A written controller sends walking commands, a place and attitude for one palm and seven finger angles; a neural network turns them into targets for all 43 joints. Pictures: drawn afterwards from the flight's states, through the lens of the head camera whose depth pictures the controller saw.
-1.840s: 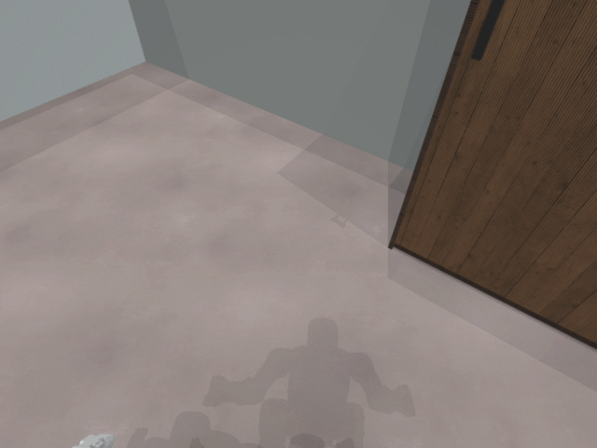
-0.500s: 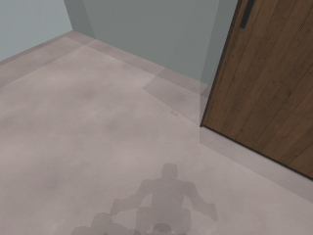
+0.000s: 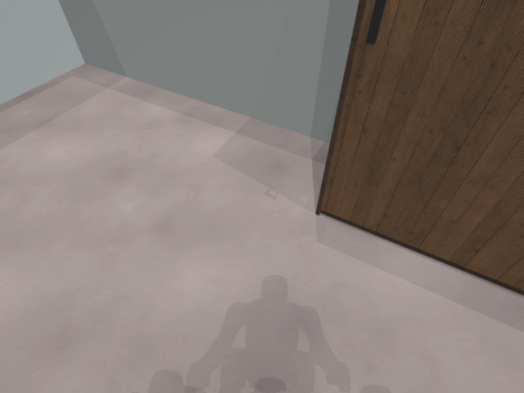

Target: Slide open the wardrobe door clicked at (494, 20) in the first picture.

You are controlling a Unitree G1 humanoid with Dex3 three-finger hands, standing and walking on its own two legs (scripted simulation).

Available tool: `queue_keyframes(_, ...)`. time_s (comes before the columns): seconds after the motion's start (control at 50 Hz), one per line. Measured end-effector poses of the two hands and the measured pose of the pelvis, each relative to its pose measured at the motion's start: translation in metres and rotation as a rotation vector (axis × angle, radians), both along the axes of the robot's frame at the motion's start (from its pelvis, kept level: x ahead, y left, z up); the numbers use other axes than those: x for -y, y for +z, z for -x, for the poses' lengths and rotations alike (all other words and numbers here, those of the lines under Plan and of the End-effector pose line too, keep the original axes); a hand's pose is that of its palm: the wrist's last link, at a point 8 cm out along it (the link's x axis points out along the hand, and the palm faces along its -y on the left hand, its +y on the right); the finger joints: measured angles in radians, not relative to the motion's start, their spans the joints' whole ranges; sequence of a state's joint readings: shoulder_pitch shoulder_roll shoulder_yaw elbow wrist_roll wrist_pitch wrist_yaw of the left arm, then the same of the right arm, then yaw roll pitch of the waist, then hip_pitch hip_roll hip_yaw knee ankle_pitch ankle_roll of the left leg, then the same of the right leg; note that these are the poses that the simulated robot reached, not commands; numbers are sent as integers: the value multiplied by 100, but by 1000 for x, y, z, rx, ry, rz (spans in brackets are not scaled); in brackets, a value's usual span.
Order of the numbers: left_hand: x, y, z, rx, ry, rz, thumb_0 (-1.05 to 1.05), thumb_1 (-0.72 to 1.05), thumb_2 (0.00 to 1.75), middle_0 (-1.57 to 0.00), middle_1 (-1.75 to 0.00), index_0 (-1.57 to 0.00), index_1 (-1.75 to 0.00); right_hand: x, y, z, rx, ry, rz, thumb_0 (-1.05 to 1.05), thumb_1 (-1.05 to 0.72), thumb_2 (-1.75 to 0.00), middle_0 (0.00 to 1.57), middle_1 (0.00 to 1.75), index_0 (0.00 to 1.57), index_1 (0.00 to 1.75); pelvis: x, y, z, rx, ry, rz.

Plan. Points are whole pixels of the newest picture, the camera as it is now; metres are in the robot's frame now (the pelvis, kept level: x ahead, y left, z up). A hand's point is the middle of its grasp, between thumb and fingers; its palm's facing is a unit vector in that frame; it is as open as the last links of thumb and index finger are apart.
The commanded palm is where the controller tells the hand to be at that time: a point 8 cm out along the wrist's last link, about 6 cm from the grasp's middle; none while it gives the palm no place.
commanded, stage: walk to a spot facing it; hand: left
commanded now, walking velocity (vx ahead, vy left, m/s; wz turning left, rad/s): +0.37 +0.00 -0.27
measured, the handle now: (380, 8) +1.01 -0.24 +0.19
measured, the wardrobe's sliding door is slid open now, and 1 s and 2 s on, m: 0.00 0.00 0.00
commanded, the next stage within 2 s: turn to face it in 0.32 s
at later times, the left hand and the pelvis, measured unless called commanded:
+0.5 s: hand out of the picture +0.14 +0.23 -0.19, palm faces -0.06 -0.99 -0.15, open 7.4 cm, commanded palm none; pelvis +0.18 +0.05 -0.01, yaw -10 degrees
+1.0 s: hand (210, 250) +0.44 +0.16 -0.15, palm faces -0.34 -0.91 -0.22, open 7.4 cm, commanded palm none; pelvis +0.27 +0.03 +0.00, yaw -20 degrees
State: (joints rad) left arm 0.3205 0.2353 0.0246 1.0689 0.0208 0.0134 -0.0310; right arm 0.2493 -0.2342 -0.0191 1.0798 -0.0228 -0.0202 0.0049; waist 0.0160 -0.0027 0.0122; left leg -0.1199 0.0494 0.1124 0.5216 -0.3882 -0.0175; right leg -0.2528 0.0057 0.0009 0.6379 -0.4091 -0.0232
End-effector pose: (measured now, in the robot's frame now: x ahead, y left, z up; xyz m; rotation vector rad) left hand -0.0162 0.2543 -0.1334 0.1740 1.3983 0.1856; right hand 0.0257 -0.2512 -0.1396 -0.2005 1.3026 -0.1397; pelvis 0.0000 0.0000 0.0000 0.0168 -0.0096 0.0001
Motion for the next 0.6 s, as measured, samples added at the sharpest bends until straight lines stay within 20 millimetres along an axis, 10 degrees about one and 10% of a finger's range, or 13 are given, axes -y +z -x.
queue_keyframes(0.14, 37, -1, -8, -22, 50, 36, 0, 91, 90, -20, -30, -20, -30, -3, -4, -6, -126, -34, -28, 0, -91, -90, 20, 30, 20, 30, 8, 1, -42, 3, -13, 16)
queue_keyframes(0.36, 31, -3, -41, -238, 41, 109, 1, 90, 90, -20, -30, -21, -30, -44, 13, -178, 143, -45, -46, 0, -91, -90, 20, 30, 20, 30, -22, 2, -127, -18, -78, 33)
queue_keyframes(0.46, -8, -28, -114, -210, -12, 94, 1, 90, 90, -20, -30, -21, -30, -63, 9, -229, 238, -71, -2, 0, -91, -90, 20, 30, 20, 30, -43, -14, -169, -1, -148, 37)
queue_keyframes(0.6, -37, -12, -284, 68, -164, 45, 1, 91, 90, -19, -30, -20, -30, -67, 22, -217, 187, -213, 34, -2, -94, -90, 21, 30, 21, 30, -54, 4, -205, -3, -214, 25)
